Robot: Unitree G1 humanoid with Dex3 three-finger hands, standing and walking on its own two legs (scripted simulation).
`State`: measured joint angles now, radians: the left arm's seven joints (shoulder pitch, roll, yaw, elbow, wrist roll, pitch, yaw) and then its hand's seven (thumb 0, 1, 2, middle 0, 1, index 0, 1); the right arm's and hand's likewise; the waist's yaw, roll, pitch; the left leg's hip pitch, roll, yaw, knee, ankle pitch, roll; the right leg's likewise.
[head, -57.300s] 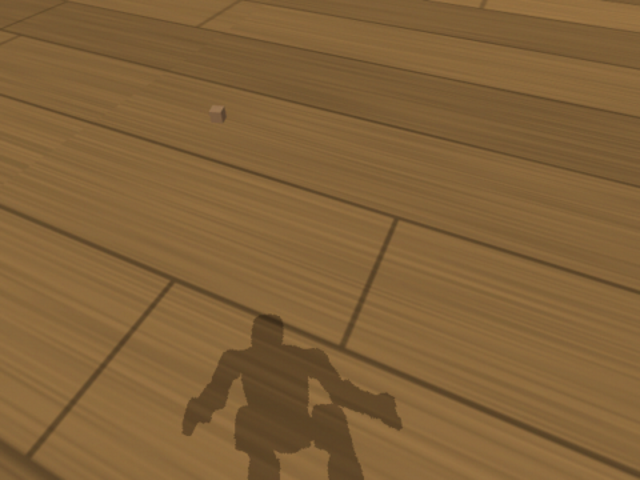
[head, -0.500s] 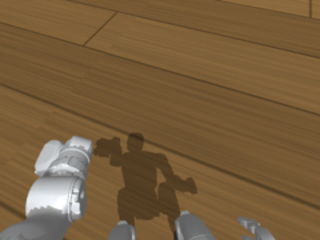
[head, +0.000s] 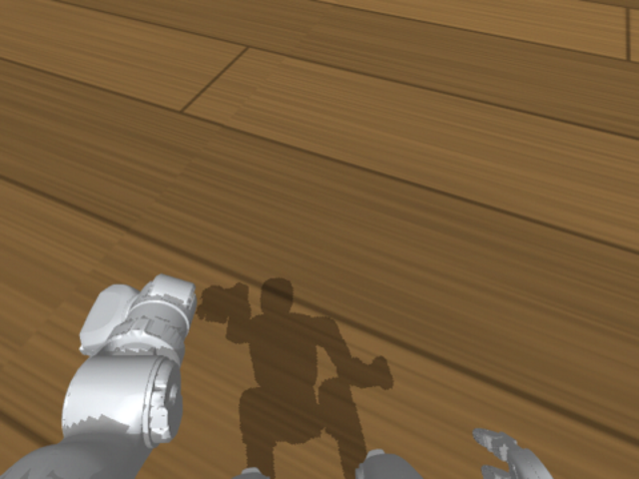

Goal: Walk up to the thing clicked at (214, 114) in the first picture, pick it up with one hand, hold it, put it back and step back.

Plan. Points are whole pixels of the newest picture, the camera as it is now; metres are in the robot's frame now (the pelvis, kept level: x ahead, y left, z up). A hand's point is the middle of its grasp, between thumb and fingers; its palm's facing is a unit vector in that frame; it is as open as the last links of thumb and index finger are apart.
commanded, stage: hold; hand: left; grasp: from above
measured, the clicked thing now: (150, 334) +0.35 +0.24 -0.09
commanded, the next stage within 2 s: crouch in 1.46 s
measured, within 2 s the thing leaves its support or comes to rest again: neither
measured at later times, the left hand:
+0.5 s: hand (146, 323) +0.34 +0.22 -0.02, palm faces -0.05 -0.46 -0.89, open 9.9 cm
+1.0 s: hand (136, 322) +0.33 +0.23 -0.01, palm faces -0.04 -0.45 -0.89, open 9.9 cm
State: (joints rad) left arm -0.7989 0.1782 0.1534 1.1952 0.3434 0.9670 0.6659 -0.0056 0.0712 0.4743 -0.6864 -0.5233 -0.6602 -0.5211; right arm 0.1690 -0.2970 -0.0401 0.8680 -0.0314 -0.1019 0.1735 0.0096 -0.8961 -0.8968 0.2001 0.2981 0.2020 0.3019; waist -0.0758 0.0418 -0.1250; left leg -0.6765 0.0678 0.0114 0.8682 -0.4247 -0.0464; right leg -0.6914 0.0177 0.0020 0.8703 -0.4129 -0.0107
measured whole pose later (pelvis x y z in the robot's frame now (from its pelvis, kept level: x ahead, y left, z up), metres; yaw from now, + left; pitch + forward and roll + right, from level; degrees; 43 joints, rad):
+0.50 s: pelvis +0.00 +0.00 +0.01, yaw +0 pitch +12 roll +0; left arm -0.80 0.16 0.17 1.18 0.32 1.00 0.69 -0.01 0.07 0.47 -0.70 -0.51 -0.66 -0.52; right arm 0.17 -0.30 -0.04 0.85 -0.03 -0.07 0.18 0.01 -0.91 -0.90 0.20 0.30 0.20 0.30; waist -0.07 0.04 -0.13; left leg -0.59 0.07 0.02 0.79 -0.40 -0.05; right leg -0.62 0.02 0.01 0.80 -0.39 -0.01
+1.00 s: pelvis +0.00 +0.00 +0.02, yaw +0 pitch +10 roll +0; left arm -0.81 0.16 0.14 1.16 0.32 1.04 0.68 0.00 0.06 0.48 -0.69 -0.53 -0.66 -0.53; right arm 0.14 -0.30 -0.03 0.85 -0.02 -0.08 0.17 0.01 -0.90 -0.90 0.20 0.30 0.20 0.30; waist -0.06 0.05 -0.12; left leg -0.55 0.06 0.02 0.75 -0.37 -0.04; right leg -0.56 0.02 0.01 0.76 -0.37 -0.01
